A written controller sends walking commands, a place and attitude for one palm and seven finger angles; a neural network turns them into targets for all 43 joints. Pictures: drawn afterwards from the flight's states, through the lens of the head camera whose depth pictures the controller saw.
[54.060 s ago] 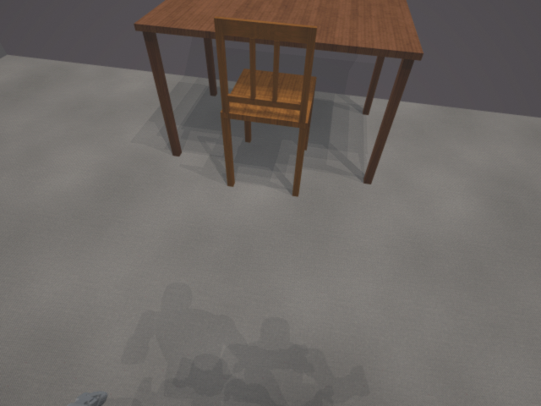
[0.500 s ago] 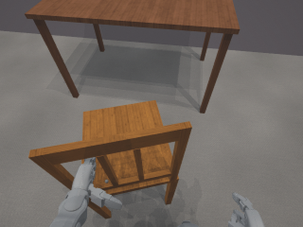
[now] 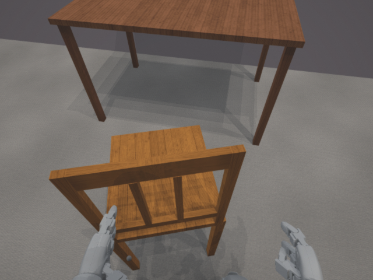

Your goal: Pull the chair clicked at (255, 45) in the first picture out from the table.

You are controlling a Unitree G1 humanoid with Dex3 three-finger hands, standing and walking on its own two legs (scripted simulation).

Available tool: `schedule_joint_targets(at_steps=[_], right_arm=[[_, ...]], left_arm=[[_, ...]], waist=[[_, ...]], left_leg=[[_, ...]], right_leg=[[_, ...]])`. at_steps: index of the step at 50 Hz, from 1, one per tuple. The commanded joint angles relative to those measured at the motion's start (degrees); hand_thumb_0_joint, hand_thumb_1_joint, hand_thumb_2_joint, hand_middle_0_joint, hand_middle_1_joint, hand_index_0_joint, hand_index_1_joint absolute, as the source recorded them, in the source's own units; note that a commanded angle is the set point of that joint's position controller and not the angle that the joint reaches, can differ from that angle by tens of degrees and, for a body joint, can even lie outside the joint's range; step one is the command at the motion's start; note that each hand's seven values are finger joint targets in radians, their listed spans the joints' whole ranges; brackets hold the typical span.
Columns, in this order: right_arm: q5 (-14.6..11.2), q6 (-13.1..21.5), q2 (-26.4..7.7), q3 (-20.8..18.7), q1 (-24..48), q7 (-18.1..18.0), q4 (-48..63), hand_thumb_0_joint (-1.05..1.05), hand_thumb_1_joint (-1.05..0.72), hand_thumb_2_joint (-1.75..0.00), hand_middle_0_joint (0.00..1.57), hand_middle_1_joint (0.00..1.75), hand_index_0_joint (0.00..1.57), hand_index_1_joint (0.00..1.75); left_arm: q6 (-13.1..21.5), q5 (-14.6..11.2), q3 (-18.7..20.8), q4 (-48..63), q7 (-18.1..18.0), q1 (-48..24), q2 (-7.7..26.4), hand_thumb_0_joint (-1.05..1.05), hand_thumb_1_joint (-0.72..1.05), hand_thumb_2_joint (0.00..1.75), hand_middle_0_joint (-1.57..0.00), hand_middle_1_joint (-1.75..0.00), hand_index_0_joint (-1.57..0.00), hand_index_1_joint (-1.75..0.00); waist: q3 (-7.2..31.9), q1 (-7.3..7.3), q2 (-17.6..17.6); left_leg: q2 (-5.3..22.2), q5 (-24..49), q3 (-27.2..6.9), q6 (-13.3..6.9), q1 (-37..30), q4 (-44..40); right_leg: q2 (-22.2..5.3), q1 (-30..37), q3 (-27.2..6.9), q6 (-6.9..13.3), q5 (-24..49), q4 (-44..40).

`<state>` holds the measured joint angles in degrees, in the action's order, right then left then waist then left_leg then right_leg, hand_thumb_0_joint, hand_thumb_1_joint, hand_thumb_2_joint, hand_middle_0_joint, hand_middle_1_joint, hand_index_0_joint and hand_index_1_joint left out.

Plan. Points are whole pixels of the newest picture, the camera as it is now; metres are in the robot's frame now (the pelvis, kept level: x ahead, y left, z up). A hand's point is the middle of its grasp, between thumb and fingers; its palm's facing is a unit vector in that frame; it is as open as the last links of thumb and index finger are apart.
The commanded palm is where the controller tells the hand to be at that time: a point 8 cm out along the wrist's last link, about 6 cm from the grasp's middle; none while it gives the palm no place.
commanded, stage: draw the fingers out of the gap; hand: left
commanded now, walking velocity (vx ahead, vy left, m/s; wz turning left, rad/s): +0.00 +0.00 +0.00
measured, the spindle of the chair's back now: (142, 203) +0.31 +0.12 -0.06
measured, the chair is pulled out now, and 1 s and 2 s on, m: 0.63 0.63 0.63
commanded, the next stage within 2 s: draw the hand back to the body in 0.10 s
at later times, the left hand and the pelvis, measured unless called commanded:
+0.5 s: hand (107, 251) +0.18 +0.14 +0.06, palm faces +0.02 -1.00 -0.05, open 17.5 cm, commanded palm +0.13 +0.20 +0.06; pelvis -0.01 +0.00 -0.03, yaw +0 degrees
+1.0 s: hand (48, 233) +0.19 +0.22 +0.12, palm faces +0.29 -0.87 -0.40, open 15.1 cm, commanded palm +0.15 +0.26 +0.16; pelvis +0.02 +0.00 +0.03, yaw +0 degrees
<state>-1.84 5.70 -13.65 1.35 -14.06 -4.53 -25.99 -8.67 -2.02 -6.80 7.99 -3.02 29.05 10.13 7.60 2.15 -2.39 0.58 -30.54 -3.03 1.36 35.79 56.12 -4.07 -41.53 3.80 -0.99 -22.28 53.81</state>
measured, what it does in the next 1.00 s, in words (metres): stands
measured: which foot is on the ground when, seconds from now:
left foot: down 0.00-1.00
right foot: down 0.00-1.00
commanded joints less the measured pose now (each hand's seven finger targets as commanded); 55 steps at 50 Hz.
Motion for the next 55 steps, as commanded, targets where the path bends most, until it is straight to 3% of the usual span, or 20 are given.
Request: schedule_joint_targets(at_steps=[1,7,11,12,13,15,17,21,23,27,29,32,36,37,38,41,43,47,51,55], right_arm=[[-0.28,2.83,-6.51,-3.02,3.95,-0.43,10.3,0.0,-0.9,-0.9,0.2,0.3,0.2,0.3],[-0.27,2.7,-6.2,-3.45,4.06,-0.86,10.74,0.0,-0.9,-0.9,0.2,0.3,0.2,0.3],[-0.42,3.03,-5.47,-3.78,3.96,-0.84,11.36,0.0,-0.9,-0.9,0.2,0.3,0.2,0.3],[-0.33,4.56,-5.03,-3.73,3.86,-0.81,10.4,0.0,-0.9,-0.9,0.2,0.3,0.2,0.3],[-0.23,5.52,-5.14,-4.19,3.55,-0.7,8.56,0.0,-0.9,-0.9,0.2,0.3,0.2,0.3],[-0.59,6.32,-4.84,-4.3,2.86,-0.5,8.25,0.0,-0.9,-0.9,0.2,0.3,0.2,0.3],[-0.69,6.99,-4.74,-4.84,3.32,-0.1,7.13,0.0,-0.9,-0.9,0.2,0.3,0.2,0.3],[-1.05,7.24,-4.1,-5.39,4.79,1.64,5.48,0.0,-0.9,-0.9,0.2,0.3,0.2,0.3],[-1.19,6.87,-4.31,-5.78,5.94,2.54,5.39,0.0,-0.9,-0.9,0.2,0.3,0.2,0.3],[-2.42,4.45,-4.71,-5.79,7.97,1.81,9.17,0.0,-0.9,-0.9,0.2,0.3,0.2,0.3],[-2.75,3.66,-4.2,-5.27,7.73,0.7,9.78,0.0,-0.9,-0.9,0.2,0.3,0.2,0.3],[-2.94,3.69,-3.88,-4.78,7.35,-0.68,8.98,0.0,-0.9,-0.9,0.2,0.3,0.2,0.3],[-2.95,5.81,-4.1,-4.19,5.83,-0.99,7.01,0.0,-0.9,-0.9,0.2,0.3,0.2,0.3],[-1.88,3.77,-4.01,-4.85,4.82,-2.31,8.35,0.0,-0.9,-0.9,0.2,0.3,0.2,0.3],[-1.66,3.25,-3.12,-3.67,4.59,-2.55,10.05,0.0,-0.9,-0.9,0.2,0.3,0.2,0.3],[-1.36,1.88,-3.47,-3.37,4.89,-2.95,8.5,0.0,-0.9,-0.9,0.2,0.3,0.2,0.3],[-1.08,1.31,-3.58,-3.02,5.04,-3.58,7.97,0.0,-0.9,-0.9,0.2,0.3,0.2,0.3],[-0.87,1.92,-4.1,-2.51,6.18,-3.69,6.9,0.0,-0.9,-0.9,0.2,0.3,0.2,0.3],[-0.61,3.34,-4.28,-2.36,6.95,-3.05,5.35,0.0,-0.9,-0.9,0.2,0.3,0.2,0.3],[-0.4,3.82,-4.56,-2.6,7.93,-2.56,3.6,0.0,-0.9,-0.9,0.2,0.3,0.2,0.3]], left_arm=[[2.34,0.65,2.02,13.02,-1.0,3.08,3.16,0.0,-0.55,0.2,0.0,0.0,0.0,0.0],[2.28,0.84,2.9,17.04,-1.38,8.21,4.58,0.0,-0.55,0.2,0.0,0.0,0.0,0.0],[3.4,1.02,0.64,19.65,-0.91,13.68,2.45,0.0,-0.55,0.2,0.0,0.0,0.0,0.0],[11.05,-5.78,1.61,27.24,0.06,8.03,-1.3,0.0,-0.55,0.2,0.0,0.0,0.0,0.0],[14.93,-5.44,3.58,25.25,0.63,10.3,1.7,0.0,-0.55,0.2,0.0,0.0,0.0,0.0],[19.02,-6.52,5.37,27.3,1.39,12.14,2.85,0.0,-0.55,0.2,0.0,0.0,0.0,0.0],[23.45,-7.07,7.09,28.48,2.19,11.44,4.4,0.0,-0.55,0.2,0.0,0.0,0.0,0.0],[32.71,-7.12,6.06,24.52,5.74,11.62,2.66,0.0,-0.55,0.2,0.0,0.0,0.0,0.0],[35.1,-7.17,7.55,21.8,8.31,13.54,4.09,0.0,-0.55,0.2,0.0,0.0,0.0,0.0],[27.54,-9.12,12.64,24.95,10.42,17.87,7.77,0.0,-0.55,0.2,0.0,0.0,0.0,0.0],[24.72,-10.94,15.25,29.73,9.95,14.89,9.44,0.0,-0.55,0.2,0.0,0.0,0.0,0.0],[23.42,-12.84,17.87,31.26,8.98,13.11,9.83,0.0,-0.51,0.22,-0.01,-0.01,-0.01,-0.01],[24.82,-14.39,17.39,31.08,9.91,10.83,8.8,0.0,-0.37,0.29,-0.02,-0.04,-0.02,-0.04],[17.85,-4.45,22.69,29.73,1.21,14.85,20.41,0.0,-0.33,0.31,-0.03,-0.05,-0.03,-0.05],[15.05,-3.35,16.25,33.96,-1.54,14.63,12.11,0.0,-0.3,0.32,-0.04,-0.05,-0.04,-0.05],[11.39,-2.11,17.84,33.22,-5.55,13.53,13.23,0.0,-0.19,0.37,-0.05,-0.08,-0.05,-0.08],[10.13,-1.61,19.3,32.46,-7.07,11.87,14.6,0.0,-0.12,0.41,-0.06,-0.09,-0.06,-0.09],[9.94,-1.04,21.89,33.24,-8.8,8.11,17.12,0.0,0.03,0.48,-0.08,-0.12,-0.08,-0.12],[10.51,-0.8,20.98,31.67,-8.99,6.14,15.24,0.0,0.17,0.55,-0.1,-0.15,-0.1,-0.15],[11.25,-0.84,24.22,29.34,-8.87,4.45,16.69,0.0,0.32,0.62,-0.12,-0.18,-0.12,-0.18]], waist=[[5.24,0.18,3.18],[5.97,-0.07,3.42],[6.4,-0.24,2.38],[4.55,0.48,4.38],[7.57,-0.5,3.07],[9.12,-0.83,1.15],[8.39,-1.24,-0.77],[6.17,-0.68,1.11],[6.48,-1.26,0.92],[10.23,-2.91,0.6],[9.99,-2.31,2.15],[7.52,-1.88,4.17],[5.49,-0.8,2.84],[8.62,-5.33,-0.26],[5.15,-2.72,-1.52],[1.79,-3.05,-2.67],[0.52,-2.87,-0.82],[-0.79,-3.51,-1.99],[-3.82,-3.46,-1.69],[-5.23,-4.04,0.31]], left_leg=[[-1.51,10.7,1.27,-1.91,2.89,-9.74],[-1.52,11.55,1.24,-2.01,4.11,-8.55],[-1.55,12.36,1.35,-1.97,4.13,-7.75],[-2.07,13.0,0.91,-1.49,6.02,-5.39],[-2.08,13.02,1.27,-1.47,5.97,-4.43],[-2.08,13.32,1.35,-1.42,5.45,-4.35],[-1.86,13.7,1.09,-1.09,6.15,-3.73],[-1.36,11.76,0.76,-0.73,9.97,-0.92],[-1.17,10.28,0.96,-0.79,11.36,-0.56],[-1.31,8.68,1.69,-1.47,8.01,-4.34],[-1.31,8.35,1.74,-1.73,7.29,-5.03],[-1.1,8.95,1.26,-1.84,6.48,-5.9],[-0.89,11.49,0.83,-1.73,2.92,-7.45],[0.89,12.36,1.18,-0.93,0.0,-11.1],[0.29,12.45,1.79,-0.87,-1.67,-12.68],[0.87,13.52,1.19,-0.68,-3.91,-14.88],[0.75,14.54,1.21,-0.73,-6.01,-16.56],[0.76,16.07,0.95,-0.85,-10.16,-20.22],[0.95,17.89,0.96,-0.97,-14.32,-23.48],[1.15,19.99,1.32,-1.09,-16.79,-26.23]], right_leg=[[1.81,9.88,0.8,1.44,2.27,-8.31],[2.0,10.06,0.62,1.7,3.04,-7.63],[2.08,9.07,0.97,1.7,4.09,-6.37],[2.66,6.18,2.1,1.88,5.29,-5.27],[2.64,6.72,1.39,2.02,4.98,-4.05],[2.7,6.56,1.33,2.03,4.54,-3.5],[2.81,5.56,1.29,2.32,4.59,-2.06],[2.98,0.86,1.29,2.14,2.56,0.92],[2.73,1.71,0.45,2.36,1.24,1.05],[2.22,9.42,-0.37,1.95,-0.38,-2.92],[2.0,11.06,-0.62,1.49,-0.7,-4.63],[2.39,11.73,-0.4,1.46,-0.42,-6.8],[2.49,11.55,0.51,1.04,2.85,-8.41],[0.84,17.3,-2.63,2.89,3.42,-10.0],[0.45,17.24,-1.27,2.4,5.09,-11.0],[0.65,18.84,-0.09,2.56,6.22,-12.27],[0.93,20.9,-0.05,2.54,7.76,-14.17],[0.85,25.01,-0.03,2.56,8.97,-17.31],[0.94,26.71,0.2,2.28,10.88,-19.68],[1.12,29.85,-0.18,2.21,13.37,-22.14]])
